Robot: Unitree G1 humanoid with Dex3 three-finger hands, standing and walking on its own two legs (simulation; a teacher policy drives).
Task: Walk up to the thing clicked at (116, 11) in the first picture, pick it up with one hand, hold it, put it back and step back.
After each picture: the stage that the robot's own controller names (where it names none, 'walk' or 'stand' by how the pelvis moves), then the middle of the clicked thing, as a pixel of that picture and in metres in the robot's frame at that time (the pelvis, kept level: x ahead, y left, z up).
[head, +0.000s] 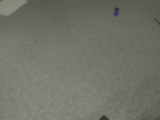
stand; (116, 12) +2.10 -0.50 -0.72
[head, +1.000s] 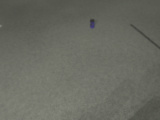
walk; (92, 23) +2.00 +0.01 -0.69
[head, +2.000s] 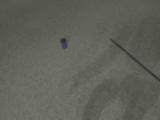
walk; (63, 43) +1.39 +0.31 -0.71
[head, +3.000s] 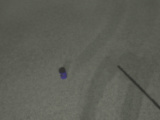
walk; (62, 73) +0.95 +0.29 -0.72
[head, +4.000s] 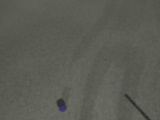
walk; (61, 105) +0.63 +0.26 -0.72
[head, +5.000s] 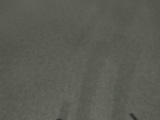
stand; out of the picture +0.44 +0.22 -0.70
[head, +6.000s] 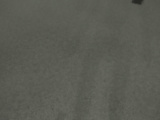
stand; out of the picture +0.39 +0.21 -0.72
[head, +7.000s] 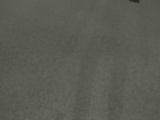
stand; out of the picture +0.38 +0.21 -0.73
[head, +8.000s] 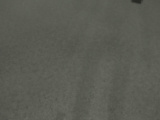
stand; out of the picture +0.38 +0.22 -0.73
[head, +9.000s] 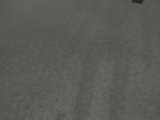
stand; out of the picture +0.38 +0.21 -0.73
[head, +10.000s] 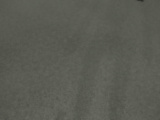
go down; out of the picture +0.37 +0.21 -0.73
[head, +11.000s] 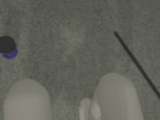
go down; (7, 48) +0.47 +0.23 -0.30
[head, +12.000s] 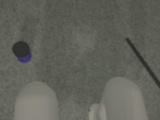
approach; (22, 52) +0.47 +0.22 -0.30
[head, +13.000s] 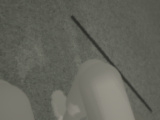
close in; out of the picture +0.46 +0.27 -0.23
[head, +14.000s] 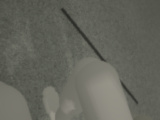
close; out of the picture +0.45 +0.28 -0.23
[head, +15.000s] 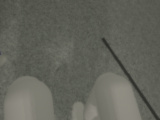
lift; out of the picture +0.39 +0.27 -0.14
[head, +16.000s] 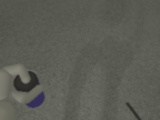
lift; (30, 90) +0.32 +0.18 +0.01
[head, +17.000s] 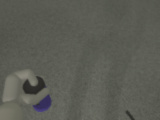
hold; (38, 94) +0.32 +0.16 -0.01
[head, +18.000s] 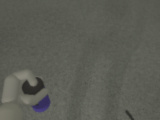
hold; (37, 95) +0.32 +0.17 -0.02
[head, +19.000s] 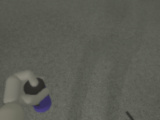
crouch; (38, 95) +0.32 +0.16 -0.02
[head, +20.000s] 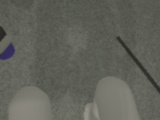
crouch; out of the picture +0.47 +0.23 -0.11
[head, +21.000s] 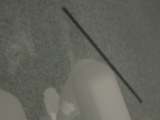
lower; out of the picture +0.44 +0.29 -0.24
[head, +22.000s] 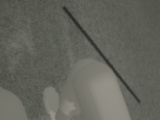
lower; out of the picture +0.44 +0.29 -0.24
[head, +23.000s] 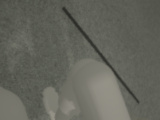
lower; out of the picture +0.45 +0.28 -0.24
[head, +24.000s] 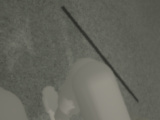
lower; out of the picture +0.45 +0.28 -0.24
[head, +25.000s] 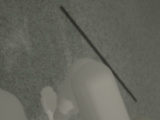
draw back; out of the picture +0.45 +0.28 -0.24
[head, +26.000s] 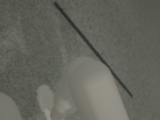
withdraw; out of the picture +0.44 +0.28 -0.24
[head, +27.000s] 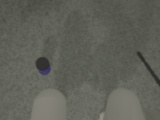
walk; (43, 66) +0.46 +0.20 -0.38
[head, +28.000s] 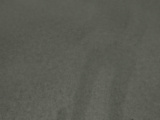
stand; out of the picture +0.38 +0.17 -0.66
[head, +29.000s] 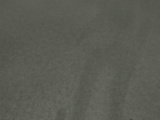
stand; out of the picture +0.39 +0.19 -0.67
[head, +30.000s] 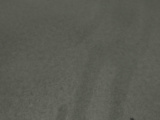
stand; out of the picture +0.39 +0.18 -0.67
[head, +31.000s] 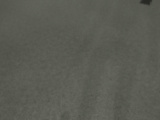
stand; out of the picture +0.40 +0.19 -0.72
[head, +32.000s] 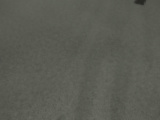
stand; out of the picture +0.37 +0.21 -0.73
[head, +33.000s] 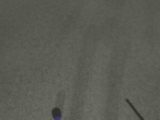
walk; (56, 114) +0.42 +0.18 -0.71
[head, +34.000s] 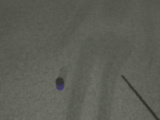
walk; (59, 84) +0.67 +0.15 -0.70
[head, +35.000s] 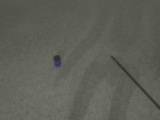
stand; (57, 61) +1.01 +0.26 -0.70
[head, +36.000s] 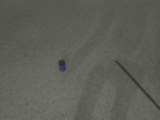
stand; (62, 65) +1.00 +0.20 -0.71
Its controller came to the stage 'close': yes
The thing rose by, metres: 0.70
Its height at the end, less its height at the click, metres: +0.00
